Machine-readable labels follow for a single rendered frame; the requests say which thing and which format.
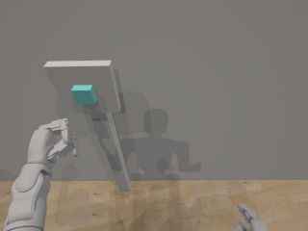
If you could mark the right robot hand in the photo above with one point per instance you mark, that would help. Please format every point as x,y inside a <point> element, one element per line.
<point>252,218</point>

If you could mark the button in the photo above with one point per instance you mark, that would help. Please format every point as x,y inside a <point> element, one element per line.
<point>84,94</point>

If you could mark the left robot hand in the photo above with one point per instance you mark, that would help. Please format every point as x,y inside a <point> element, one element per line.
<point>45,149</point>

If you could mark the panel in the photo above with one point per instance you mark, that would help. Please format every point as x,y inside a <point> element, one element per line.
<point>99,74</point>

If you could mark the robot left forearm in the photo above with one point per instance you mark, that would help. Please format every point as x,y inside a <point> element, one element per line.
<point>28,209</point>

